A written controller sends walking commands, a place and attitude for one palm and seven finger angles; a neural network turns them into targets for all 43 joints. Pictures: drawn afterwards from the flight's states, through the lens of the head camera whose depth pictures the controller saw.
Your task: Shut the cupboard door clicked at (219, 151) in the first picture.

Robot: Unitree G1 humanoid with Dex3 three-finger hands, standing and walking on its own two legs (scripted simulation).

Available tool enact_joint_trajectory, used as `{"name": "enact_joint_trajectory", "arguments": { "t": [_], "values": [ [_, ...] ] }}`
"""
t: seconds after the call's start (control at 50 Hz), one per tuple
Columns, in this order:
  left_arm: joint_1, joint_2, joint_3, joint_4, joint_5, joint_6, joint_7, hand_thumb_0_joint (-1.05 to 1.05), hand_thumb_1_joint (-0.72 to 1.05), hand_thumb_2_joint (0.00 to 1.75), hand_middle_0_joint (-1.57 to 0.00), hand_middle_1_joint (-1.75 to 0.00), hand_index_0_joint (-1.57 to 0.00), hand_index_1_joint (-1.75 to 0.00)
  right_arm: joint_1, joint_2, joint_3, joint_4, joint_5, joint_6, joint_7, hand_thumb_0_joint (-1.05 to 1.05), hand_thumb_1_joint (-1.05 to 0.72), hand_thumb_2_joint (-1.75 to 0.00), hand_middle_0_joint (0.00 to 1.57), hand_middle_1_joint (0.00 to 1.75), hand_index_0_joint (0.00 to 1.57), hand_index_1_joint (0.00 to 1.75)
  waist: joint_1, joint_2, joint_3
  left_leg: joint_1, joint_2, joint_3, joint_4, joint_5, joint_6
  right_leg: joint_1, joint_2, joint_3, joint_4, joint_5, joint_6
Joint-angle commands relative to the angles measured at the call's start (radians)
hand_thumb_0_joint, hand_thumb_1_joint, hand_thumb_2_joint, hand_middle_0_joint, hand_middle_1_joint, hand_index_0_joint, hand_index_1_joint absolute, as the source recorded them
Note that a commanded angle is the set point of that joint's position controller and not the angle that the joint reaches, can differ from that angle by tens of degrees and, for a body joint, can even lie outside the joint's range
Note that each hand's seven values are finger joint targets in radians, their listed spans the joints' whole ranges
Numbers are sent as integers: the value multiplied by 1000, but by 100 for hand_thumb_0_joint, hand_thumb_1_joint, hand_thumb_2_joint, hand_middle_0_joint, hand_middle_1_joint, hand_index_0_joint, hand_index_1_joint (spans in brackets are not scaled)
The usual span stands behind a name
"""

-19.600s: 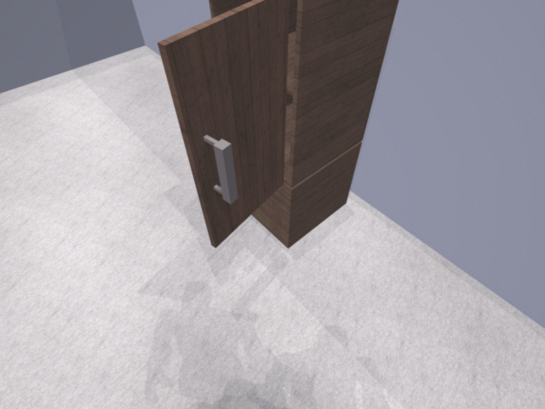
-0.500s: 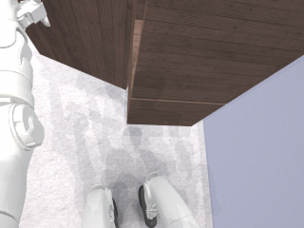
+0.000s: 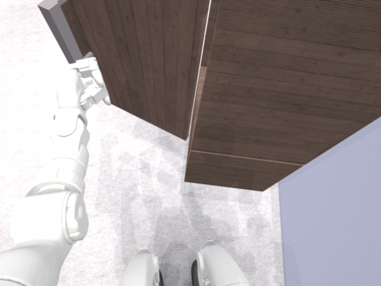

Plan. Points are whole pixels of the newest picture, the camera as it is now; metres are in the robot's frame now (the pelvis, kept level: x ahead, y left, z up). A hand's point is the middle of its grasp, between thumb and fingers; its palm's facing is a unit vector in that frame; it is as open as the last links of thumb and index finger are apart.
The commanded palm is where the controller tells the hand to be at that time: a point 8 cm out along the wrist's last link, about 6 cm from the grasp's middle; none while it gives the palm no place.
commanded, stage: pull the fist back off the door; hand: left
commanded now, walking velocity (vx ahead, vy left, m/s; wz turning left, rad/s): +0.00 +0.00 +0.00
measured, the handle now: (72, 35) +0.66 +0.21 +0.05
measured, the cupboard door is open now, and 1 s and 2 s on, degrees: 69 69 69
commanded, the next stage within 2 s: draw the hand back to the body in 0.10 s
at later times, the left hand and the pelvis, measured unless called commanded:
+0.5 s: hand (84, 102) +0.45 +0.15 +0.09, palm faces +0.02 -1.00 -0.04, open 3.1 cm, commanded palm +0.40 +0.21 +0.11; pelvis +0.00 +0.00 +0.03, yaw -1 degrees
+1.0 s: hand out of the picture +0.31 +0.22 +0.18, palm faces +0.24 -0.94 -0.25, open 3.4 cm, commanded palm +0.26 +0.26 +0.20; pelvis +0.02 +0.00 +0.09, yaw +2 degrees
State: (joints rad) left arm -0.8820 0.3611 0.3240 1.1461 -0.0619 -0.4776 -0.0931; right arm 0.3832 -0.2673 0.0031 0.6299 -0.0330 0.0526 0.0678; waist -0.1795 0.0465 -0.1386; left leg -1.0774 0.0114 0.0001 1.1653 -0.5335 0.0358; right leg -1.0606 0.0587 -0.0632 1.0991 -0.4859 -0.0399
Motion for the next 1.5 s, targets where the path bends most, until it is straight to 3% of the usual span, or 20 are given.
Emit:
{"name": "enact_joint_trajectory", "arguments": {
  "t": [0.0,0.06,0.14,0.2,0.3,0.38,0.44,0.5,0.54,0.6,0.7,0.72,0.76,0.8,0.84,0.94,0.98,1.3,1.4,1.48],
  "values": [
    [-439,147,-29,-273,-14,-116,9,0,90,90,-130,-150,-130,-150,161,-154,-65,-33,2,-9,-17,0,-90,-90,20,30,20,30,-12,143,-554,469,2,-70,-96,517,-23,208,-8,41,-95,419,14],
    [-485,160,-32,-187,-2,-100,22,0,90,90,-130,-150,-130,-150,147,-159,-60,-22,4,-1,-25,0,-90,-90,20,30,20,30,-45,64,-448,371,-3,-67,-100,415,-14,199,-9,48,-108,368,20],
    [-533,135,-53,-174,4,-106,36,0,90,90,-130,-150,-130,-150,126,-159,-55,-29,0,-8,-30,0,-90,-90,20,30,20,30,-56,75,-474,379,-5,-78,-96,395,-14,170,-12,46,-98,338,18],
    [-502,134,-51,-143,4,-110,29,0,90,90,-130,-150,-130,-150,121,-159,-53,-30,0,-9,-29,0,-90,-90,20,30,20,30,-42,97,-499,407,-1,-86,-91,434,-23,146,-12,41,-84,343,14],
    [-261,189,12,-320,-36,-72,-3,0,90,90,-130,-150,-130,-150,103,-151,-54,-105,25,6,-27,0,-90,-90,20,30,20,30,65,77,-636,481,-6,-56,-156,527,-23,364,-7,47,-119,447,14],
    [-83,182,11,-507,-85,-11,-19,0,90,90,-130,-150,-130,-150,80,-138,-50,-157,55,8,-45,0,-90,-90,20,30,20,30,91,-23,-545,454,-13,-24,-241,470,-5,528,-1,55,-203,488,20],
    [-34,149,-24,-592,-111,13,-31,0,90,90,-130,-150,-130,-150,57,-131,-47,-158,68,-6,-64,0,-90,-90,20,30,20,30,78,-75,-416,434,-14,-9,-299,378,5,566,-4,62,-269,451,28],
    [52,146,-31,-707,-133,8,-46,0,90,90,-130,-150,-130,-150,26,-124,-46,-156,75,-35,-78,0,-90,-90,20,30,20,30,104,21,-401,539,-14,-8,-340,395,-1,575,-8,58,-301,438,21],
    [147,108,-62,-709,-153,25,-70,0,90,90,-130,-150,-130,-150,6,-119,-42,-156,79,-50,-82,0,-90,-90,20,30,20,30,102,-32,-322,530,-15,-4,-369,370,3,586,-11,58,-337,422,25],
    [261,105,-76,-779,-174,56,-109,0,90,90,-130,-150,-130,-150,-33,-116,-38,-168,90,-69,-87,0,-90,-90,20,30,20,30,125,29,-292,574,-16,-7,-409,395,0,623,-20,55,-356,439,18],
    [390,85,-87,-922,-221,127,-147,0,90,90,-116,-135,-116,-135,-110,-111,-29,-206,102,-100,-98,0,-90,-90,20,30,20,30,144,-2,-222,630,-14,-16,-467,394,0,653,-26,40,-399,424,19],
    [400,149,-115,-1008,-92,164,-37,0,90,90,-113,-132,-113,-132,-175,-87,-42,-217,97,-72,-118,0,-90,-90,20,30,20,30,181,-6,-246,677,-22,-12,-514,394,-4,708,-53,97,-460,387,14],
    [452,84,-159,-1105,-66,222,62,0,90,90,-108,-126,-108,-126,-204,-76,-33,-229,93,-63,-142,0,-90,-90,20,30,20,30,163,1,-201,730,-12,-16,-562,378,-5,731,-57,83,-501,372,16],
    [543,115,-126,-1144,-48,268,117,0,90,90,-102,-120,-102,-120,-219,-75,-26,-220,91,-57,-160,0,-90,-90,20,30,20,30,171,-49,-173,766,-3,-20,-596,420,-1,781,-57,75,-530,415,17],
    [573,119,-122,-1219,-34,294,147,0,90,90,-97,-114,-97,-114,-245,-67,-16,-220,89,-58,-168,0,-90,-90,20,30,20,30,175,-16,-163,818,-3,-17,-631,449,-5,823,-62,69,-559,439,17],
    [693,107,-113,-1330,-18,345,175,0,90,90,-83,-99,-83,-99,-277,-55,1,-213,79,-76,-171,0,-90,-90,20,30,20,30,188,27,-88,919,1,-16,-706,534,-13,885,-61,53,-632,483,13],
    [780,105,-106,-1349,-19,364,176,0,90,90,-78,-93,-78,-93,-284,-58,4,-211,73,-83,-167,0,-90,-90,20,30,20,30,196,-3,-45,930,4,-16,-727,555,-13,907,-60,52,-662,492,14],
    [1180,181,92,-1695,-15,368,198,0,90,90,-34,-45,-34,-45,-318,-43,-1,-195,49,-145,-137,0,-90,-90,20,30,20,30,239,27,-2,979,7,-15,-781,664,-24,1004,-68,42,-718,537,20],
    [1293,215,172,-1763,-21,348,204,0,90,90,-20,-30,-20,-30,-323,-43,-12,-188,51,-168,-138,0,-90,-90,20,30,20,30,249,14,36,955,9,-13,-789,591,-23,985,-67,41,-728,475,22],
    [1256,154,110,-1675,-16,346,200,0,90,90,-20,-30,-20,-30,-311,-59,-24,-164,52,-174,-144,0,-90,-90,20,30,20,30,224,-35,119,938,8,-3,-798,463,-9,906,-69,54,-759,366,28]
  ]
}}
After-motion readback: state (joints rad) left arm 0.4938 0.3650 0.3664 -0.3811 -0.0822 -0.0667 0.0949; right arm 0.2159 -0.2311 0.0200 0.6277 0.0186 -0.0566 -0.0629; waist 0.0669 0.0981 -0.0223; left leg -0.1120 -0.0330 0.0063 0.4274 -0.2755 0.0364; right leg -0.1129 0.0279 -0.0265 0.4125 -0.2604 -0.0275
